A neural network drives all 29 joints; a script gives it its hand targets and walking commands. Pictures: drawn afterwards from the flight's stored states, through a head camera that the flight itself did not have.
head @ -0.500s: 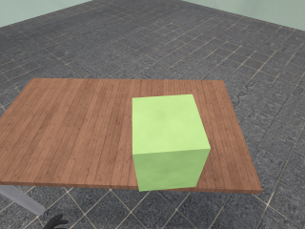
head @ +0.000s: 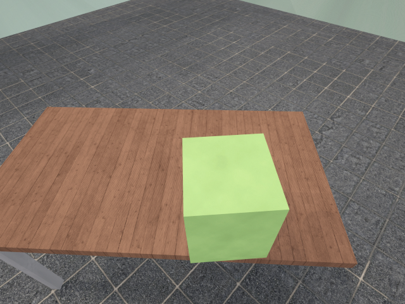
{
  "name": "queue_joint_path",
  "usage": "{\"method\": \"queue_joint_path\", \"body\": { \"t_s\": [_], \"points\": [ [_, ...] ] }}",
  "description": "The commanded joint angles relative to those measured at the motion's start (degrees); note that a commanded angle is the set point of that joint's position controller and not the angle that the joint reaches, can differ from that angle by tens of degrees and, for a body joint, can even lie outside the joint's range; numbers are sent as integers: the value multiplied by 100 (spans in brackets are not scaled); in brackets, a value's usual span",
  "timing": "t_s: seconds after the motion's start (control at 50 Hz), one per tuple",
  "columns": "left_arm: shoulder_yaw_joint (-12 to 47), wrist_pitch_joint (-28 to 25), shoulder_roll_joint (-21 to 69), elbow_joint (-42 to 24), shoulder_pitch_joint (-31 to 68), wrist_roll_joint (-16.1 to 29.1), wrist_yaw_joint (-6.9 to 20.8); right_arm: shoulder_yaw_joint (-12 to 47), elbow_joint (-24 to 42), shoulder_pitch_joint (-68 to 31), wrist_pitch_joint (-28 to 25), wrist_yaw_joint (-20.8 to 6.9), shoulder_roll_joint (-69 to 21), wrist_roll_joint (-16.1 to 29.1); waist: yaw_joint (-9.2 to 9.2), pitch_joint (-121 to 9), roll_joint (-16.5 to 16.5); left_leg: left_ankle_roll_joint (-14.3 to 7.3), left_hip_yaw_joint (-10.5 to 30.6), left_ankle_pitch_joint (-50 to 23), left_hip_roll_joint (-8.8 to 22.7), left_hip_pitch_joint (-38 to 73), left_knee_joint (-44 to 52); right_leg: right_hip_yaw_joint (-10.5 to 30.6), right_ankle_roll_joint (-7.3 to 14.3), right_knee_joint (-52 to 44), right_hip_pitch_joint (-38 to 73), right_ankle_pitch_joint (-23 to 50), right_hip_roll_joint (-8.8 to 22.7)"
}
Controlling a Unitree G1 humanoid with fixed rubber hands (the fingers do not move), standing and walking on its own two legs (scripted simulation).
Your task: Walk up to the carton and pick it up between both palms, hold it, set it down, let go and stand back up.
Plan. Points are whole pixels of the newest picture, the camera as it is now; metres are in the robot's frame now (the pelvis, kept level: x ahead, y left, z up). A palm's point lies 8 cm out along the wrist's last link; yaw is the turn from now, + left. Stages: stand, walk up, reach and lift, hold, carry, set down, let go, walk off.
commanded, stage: walk up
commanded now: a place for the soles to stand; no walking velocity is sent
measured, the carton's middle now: (225, 200) +0.40 -0.03 -0.07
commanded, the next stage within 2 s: stand in 0.84 s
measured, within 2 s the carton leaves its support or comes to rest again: neither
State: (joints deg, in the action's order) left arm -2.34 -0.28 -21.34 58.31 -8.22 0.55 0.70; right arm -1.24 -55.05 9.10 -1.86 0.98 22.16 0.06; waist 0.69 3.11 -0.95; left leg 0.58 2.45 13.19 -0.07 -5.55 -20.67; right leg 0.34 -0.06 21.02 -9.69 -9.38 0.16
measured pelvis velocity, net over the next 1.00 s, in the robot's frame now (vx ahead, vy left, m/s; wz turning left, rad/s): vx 0.01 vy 0.00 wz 0.00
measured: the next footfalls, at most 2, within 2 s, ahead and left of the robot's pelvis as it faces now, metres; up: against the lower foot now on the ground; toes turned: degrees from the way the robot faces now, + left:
none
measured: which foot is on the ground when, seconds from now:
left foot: down 0.00-1.00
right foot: down 0.00-1.00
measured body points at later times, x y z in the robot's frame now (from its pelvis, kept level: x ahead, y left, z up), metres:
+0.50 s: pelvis +0.01 +0.00 +0.00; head +0.02 +0.00 +0.45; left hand +0.10 +0.30 -0.12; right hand +0.10 -0.32 -0.12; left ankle -0.02 +0.13 -0.75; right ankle +0.02 -0.12 -0.75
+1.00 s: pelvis +0.01 +0.00 +0.00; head +0.02 +0.00 +0.45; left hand +0.09 +0.31 -0.12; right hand +0.08 -0.31 -0.13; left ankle -0.02 +0.13 -0.75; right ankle +0.02 -0.12 -0.75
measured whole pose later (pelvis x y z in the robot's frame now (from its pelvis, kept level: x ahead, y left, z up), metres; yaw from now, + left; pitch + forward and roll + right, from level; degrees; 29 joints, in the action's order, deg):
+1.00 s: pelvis +0.01 +0.00 +0.00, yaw +0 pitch -2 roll +0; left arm -2.1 -1.1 -19.7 61.6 -7.0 0.1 -0.8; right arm -2.2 -60.3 9.4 -1.3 1.1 20.8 -0.2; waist 0.1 2.9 -0.7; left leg 0.4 2.1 12.3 -0.1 -3.4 -17.3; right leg 0.6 -0.2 18.6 -8.1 -8.9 0.3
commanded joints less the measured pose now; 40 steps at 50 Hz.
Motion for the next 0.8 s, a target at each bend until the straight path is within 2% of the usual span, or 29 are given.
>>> {"method": "queue_joint_path", "body": {
  "t_s": [0.0,0.04,0.08,0.12,0.22,0.28,0.3,0.36,0.4,0.42,0.48,0.54,0.56,0.6,0.62,0.68,0.7,0.72,0.78],
  "points": [
    [-160,-83,-990,-226,193,1,-73,-259,199,-117,-91,82,1049,-19,-26,-464,111,-215,475,-1131,743,-117,360,639,251,-218,498,1071,671],
    [-160,-75,-994,-189,209,-11,-92,-261,178,-159,-88,90,1052,-1,-21,-566,172,-212,443,-1210,738,-78,340,627,239,-184,536,1135,644],
    [-167,-65,-998,-170,235,-2,-106,-247,114,-190,-97,93,1031,-11,-11,-490,100,-198,422,-1273,720,-147,334,583,236,-175,598,1275,670],
    [-155,-60,-1028,-111,225,-13,-113,-239,90,-166,-87,100,993,35,-31,-682,251,-178,394,-1305,697,-1,338,556,240,-173,618,1280,655],
    [-138,-53,-940,-65,393,-8,-117,-242,24,-198,-82,114,981,-26,-51,-494,2,-184,375,-1185,706,-75,373,579,264,-231,533,1190,659],
    [-152,-60,-960,-14,394,-28,-120,-249,1,-141,-70,109,930,-5,-105,-553,59,-196,346,-1163,710,-39,389,584,242,-247,573,1143,672],
    [-159,-65,-965,4,336,-8,-125,-256,-23,-207,-81,108,973,2,-51,-529,-3,-188,385,-1196,697,-54,397,566,273,-263,553,1101,651],
    [-150,-58,-909,18,432,-23,-124,-226,-50,-154,-79,116,910,4,-87,-541,-2,-203,404,-1124,713,-88,402,602,264,-282,621,1181,688],
    [-157,-54,-871,55,429,-14,-121,-236,-74,-217,-72,118,929,-3,-76,-466,62,-215,370,-932,723,-100,452,583,252,-322,546,997,646],
    [-164,-55,-886,64,481,-29,-120,-227,-105,-181,-71,120,899,-25,-59,-408,197,-205,396,-937,707,-144,451,555,253,-320,546,921,648],
    [-169,-52,-848,74,455,-10,-112,-255,-107,-216,-78,117,923,-42,-11,-416,46,-203,358,-916,695,-164,464,567,256,-340,538,817,647],
    [-160,-57,-834,101,426,-12,-105,-241,-126,-183,-70,108,934,-8,-47,-433,145,-213,407,-790,706,-194,496,616,241,-369,575,804,647],
    [-159,-107,-915,49,433,-30,-135,-267,-173,-171,-38,85,910,5,-48,-360,51,-179,331,-455,642,-235,564,652,222,-472,560,503,681],
    [-147,-125,-892,52,424,-32,-152,-271,-207,-161,-15,59,871,-10,-54,-243,136,-205,316,-271,608,-197,571,709,214,-582,392,181,693],
    [-163,-128,-907,56,458,-43,-150,-273,-182,-132,-18,63,894,-20,-62,-220,57,-219,359,-260,615,-175,583,732,230,-587,316,35,676],
    [-149,-146,-857,57,460,-42,-155,-290,-261,-66,-27,55,878,-37,-63,-204,202,-216,370,-310,649,-171,611,689,220,-569,320,149,670],
    [-136,-165,-833,36,420,-24,-152,-307,-224,-104,-35,46,913,-33,-55,-232,222,-237,396,-393,668,-85,593,721,222,-599,291,237,649],
    [-145,-172,-884,54,443,-34,-158,-304,-237,-122,-47,42,899,-36,-52,-263,110,-217,416,-500,665,-142,609,643,229,-544,381,369,655],
    [-151,-177,-886,66,320,-28,-172,-302,-279,-97,-47,39,856,-15,-23,-291,223,-205,387,-651,654,-121,621,635,225,-470,431,588,666]
  ]
}}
